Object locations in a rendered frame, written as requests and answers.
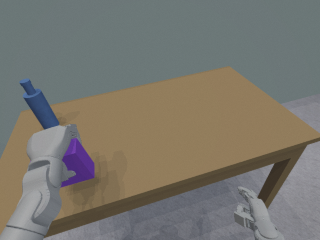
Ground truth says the sponge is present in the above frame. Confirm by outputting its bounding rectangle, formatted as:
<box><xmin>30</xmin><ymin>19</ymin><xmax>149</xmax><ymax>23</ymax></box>
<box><xmin>30</xmin><ymin>138</ymin><xmax>95</xmax><ymax>188</ymax></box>

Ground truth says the right robot hand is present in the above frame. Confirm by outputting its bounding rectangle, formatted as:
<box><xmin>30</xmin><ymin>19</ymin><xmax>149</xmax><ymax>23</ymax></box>
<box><xmin>234</xmin><ymin>186</ymin><xmax>272</xmax><ymax>230</ymax></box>

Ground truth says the robot left forearm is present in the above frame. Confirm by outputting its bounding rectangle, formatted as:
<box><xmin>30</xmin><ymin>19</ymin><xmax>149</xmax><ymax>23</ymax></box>
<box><xmin>0</xmin><ymin>156</ymin><xmax>63</xmax><ymax>240</ymax></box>

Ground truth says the left robot hand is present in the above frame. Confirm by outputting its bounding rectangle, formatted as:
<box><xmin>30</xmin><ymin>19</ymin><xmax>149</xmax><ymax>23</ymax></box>
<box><xmin>26</xmin><ymin>124</ymin><xmax>82</xmax><ymax>182</ymax></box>

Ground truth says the robot right forearm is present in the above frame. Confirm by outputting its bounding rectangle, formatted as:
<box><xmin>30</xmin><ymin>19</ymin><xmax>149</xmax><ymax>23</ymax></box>
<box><xmin>253</xmin><ymin>220</ymin><xmax>285</xmax><ymax>240</ymax></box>

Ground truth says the table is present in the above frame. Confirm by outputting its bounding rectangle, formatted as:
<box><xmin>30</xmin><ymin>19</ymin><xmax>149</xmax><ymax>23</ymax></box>
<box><xmin>0</xmin><ymin>66</ymin><xmax>320</xmax><ymax>238</ymax></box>

